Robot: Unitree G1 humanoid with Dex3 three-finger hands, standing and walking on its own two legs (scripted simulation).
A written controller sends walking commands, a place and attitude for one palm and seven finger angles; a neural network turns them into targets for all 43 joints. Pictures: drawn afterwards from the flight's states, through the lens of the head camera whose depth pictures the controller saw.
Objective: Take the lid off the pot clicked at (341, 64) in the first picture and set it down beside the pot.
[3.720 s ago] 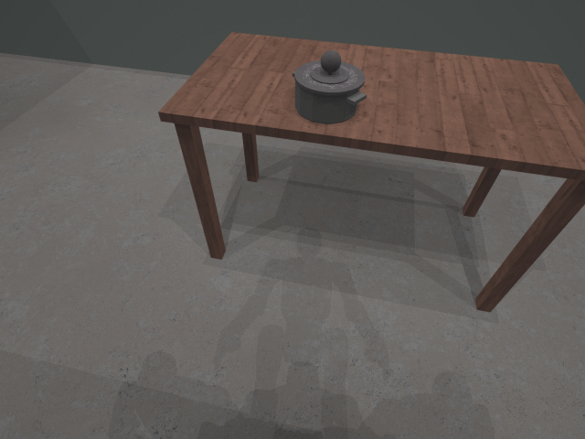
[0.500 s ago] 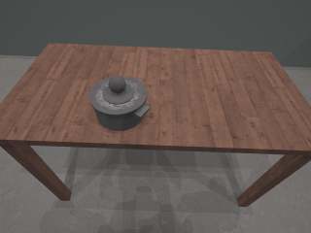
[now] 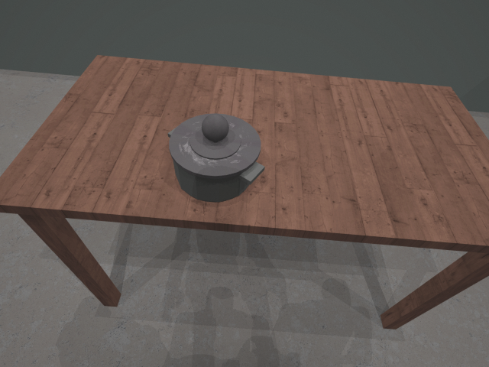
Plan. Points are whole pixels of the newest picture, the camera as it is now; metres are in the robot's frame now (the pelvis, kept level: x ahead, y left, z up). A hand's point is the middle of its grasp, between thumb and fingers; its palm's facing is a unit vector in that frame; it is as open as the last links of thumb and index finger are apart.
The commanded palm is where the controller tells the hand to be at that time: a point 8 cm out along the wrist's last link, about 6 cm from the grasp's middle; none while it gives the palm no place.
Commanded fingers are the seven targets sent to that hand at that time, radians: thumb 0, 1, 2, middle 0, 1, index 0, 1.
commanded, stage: look again from close up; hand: left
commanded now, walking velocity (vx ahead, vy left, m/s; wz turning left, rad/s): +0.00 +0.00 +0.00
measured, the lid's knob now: (215, 127) +0.52 +0.10 +0.09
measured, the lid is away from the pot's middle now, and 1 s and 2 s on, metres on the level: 0.00 0.00 0.00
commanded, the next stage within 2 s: shuffle to correct the standing spot in 1.64 s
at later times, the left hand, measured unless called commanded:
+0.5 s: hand out of the picture +0.00 +0.23 -0.17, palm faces +0.01 -0.98 -0.21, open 7.4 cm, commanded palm none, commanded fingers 0.00 0.90 0.90 -0.20 -0.30 -0.20 -0.30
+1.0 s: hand out of the picture -0.04 +0.17 -0.17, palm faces +0.03 -0.99 -0.16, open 7.4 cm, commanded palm none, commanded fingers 0.00 0.90 0.90 -0.20 -0.30 -0.20 -0.30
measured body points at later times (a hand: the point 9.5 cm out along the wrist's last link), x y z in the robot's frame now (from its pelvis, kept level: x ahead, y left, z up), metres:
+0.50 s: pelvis -0.01 +0.04 +0.00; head +0.00 +0.06 +0.45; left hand +0.00 +0.28 -0.16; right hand +0.01 -0.20 -0.14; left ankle -0.03 +0.08 -0.73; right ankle -0.06 -0.16 -0.73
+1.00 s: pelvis -0.03 +0.00 +0.01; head -0.01 +0.01 +0.46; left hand -0.04 +0.22 -0.16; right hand -0.01 -0.23 -0.14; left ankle -0.03 +0.08 -0.73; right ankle -0.06 -0.16 -0.73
